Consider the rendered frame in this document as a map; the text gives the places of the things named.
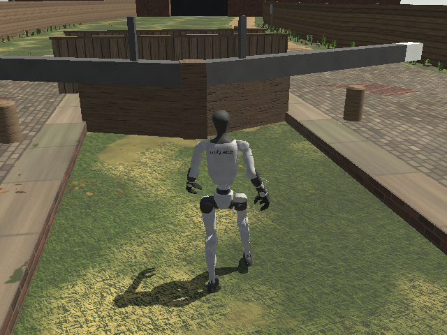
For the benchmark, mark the robot right upper arm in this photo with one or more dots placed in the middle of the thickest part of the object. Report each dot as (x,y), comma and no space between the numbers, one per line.
(248,159)

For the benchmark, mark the right robot hand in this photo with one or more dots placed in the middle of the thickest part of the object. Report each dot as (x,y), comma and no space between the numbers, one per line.
(265,200)

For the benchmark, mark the left robot hand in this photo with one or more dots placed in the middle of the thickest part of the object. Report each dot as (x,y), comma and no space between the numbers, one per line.
(195,186)

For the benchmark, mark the robot left upper arm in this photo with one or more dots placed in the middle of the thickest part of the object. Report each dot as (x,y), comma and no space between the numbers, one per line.
(199,148)

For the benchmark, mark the robot left forearm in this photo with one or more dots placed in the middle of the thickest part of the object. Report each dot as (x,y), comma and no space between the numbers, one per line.
(190,180)

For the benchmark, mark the left robot thigh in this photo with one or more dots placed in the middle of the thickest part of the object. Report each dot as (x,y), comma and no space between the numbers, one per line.
(209,219)

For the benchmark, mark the robot right forearm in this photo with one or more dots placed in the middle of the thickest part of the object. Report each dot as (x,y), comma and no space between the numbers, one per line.
(258,184)

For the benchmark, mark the robot left foot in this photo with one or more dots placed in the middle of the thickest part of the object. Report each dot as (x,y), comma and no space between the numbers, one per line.
(212,286)

